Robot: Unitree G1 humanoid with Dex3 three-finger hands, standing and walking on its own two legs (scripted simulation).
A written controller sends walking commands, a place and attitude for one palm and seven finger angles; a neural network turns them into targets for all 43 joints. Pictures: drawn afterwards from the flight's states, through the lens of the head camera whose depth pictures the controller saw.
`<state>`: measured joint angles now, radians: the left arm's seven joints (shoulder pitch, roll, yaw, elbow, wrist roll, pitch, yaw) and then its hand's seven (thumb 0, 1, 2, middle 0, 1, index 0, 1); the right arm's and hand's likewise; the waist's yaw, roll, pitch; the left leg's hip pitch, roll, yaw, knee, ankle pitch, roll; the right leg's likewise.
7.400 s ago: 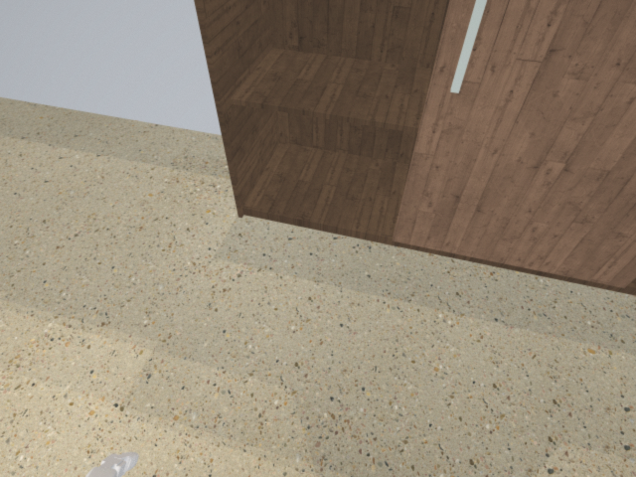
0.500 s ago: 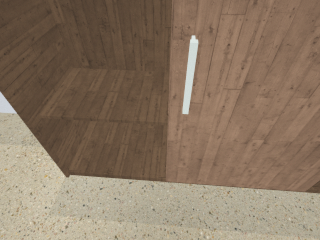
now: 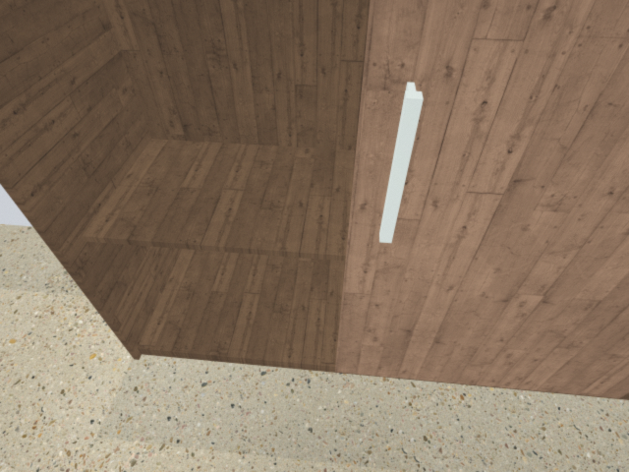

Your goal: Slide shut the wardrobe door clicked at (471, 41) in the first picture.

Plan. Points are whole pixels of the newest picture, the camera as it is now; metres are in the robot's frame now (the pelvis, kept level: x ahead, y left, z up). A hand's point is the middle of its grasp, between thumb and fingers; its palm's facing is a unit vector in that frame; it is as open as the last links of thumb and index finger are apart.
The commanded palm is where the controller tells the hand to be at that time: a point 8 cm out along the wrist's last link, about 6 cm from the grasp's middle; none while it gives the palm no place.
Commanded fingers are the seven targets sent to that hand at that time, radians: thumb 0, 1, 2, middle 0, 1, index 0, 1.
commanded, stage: shuffle to correct the standing spot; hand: right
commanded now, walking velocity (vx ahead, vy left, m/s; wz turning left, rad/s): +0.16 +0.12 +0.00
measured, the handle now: (396, 171) +0.54 -0.10 +0.11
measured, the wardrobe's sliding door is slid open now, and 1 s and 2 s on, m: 0.67 0.67 0.67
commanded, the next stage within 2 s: come to a stop and stand still in 0.36 s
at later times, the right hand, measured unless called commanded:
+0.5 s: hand out of the picture +0.16 -0.15 -0.17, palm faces -0.02 +0.98 -0.22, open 7.3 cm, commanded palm none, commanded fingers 0.00 -0.90 -0.90 0.20 0.30 0.20 0.30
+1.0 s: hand out of the picture +0.14 -0.11 -0.17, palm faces +0.10 +0.98 -0.20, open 7.4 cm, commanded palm none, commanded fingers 0.00 -0.90 -0.90 0.20 0.30 0.20 0.30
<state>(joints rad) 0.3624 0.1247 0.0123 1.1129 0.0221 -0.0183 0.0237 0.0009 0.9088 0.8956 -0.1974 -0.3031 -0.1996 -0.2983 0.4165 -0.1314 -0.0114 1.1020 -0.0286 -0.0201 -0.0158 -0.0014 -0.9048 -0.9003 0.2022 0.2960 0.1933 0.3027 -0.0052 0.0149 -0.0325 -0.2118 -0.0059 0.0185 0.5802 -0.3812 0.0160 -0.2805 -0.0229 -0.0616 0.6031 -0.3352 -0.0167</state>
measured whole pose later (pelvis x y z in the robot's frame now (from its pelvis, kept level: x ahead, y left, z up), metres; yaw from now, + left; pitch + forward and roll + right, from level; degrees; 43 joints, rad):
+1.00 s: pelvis +0.08 +0.07 +0.00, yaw -1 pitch -2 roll -2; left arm 0.29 0.12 0.03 0.98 0.02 0.02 0.02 0.00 0.93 0.90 -0.20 -0.30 -0.20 -0.30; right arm 0.21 -0.19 -0.06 1.00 -0.03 0.06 -0.04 0.00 -0.91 -0.90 0.21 0.30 0.20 0.30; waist -0.02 0.08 0.00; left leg -0.46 0.04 0.08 0.62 -0.24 0.03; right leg -0.21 0.03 -0.12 0.53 -0.28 -0.05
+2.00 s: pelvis +0.02 +0.07 +0.00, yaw -1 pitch -1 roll +2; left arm 0.35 0.13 -0.01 1.06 0.02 0.00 0.01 0.00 0.91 0.90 -0.20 -0.30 -0.20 -0.30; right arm 0.38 -0.12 0.02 1.09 -0.02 -0.03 -0.05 0.00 -0.90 -0.90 0.20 0.30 0.20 0.30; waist 0.03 -0.05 0.01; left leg -0.18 -0.04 0.04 0.53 -0.34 0.03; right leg -0.36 -0.01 -0.07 0.59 -0.22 -0.06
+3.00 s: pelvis +0.05 +0.04 +0.01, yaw +1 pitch +0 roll +0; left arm 0.28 0.15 -0.01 1.12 0.01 -0.01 0.02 0.00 0.92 0.90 -0.20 -0.30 -0.20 -0.30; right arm 0.35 -0.15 0.02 1.13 -0.02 -0.01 -0.05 0.00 -0.90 -0.90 0.20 0.30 0.19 0.30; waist -0.01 0.03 0.00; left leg -0.11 0.03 -0.02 0.44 -0.33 -0.02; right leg -0.23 0.06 -0.14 0.41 -0.19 -0.10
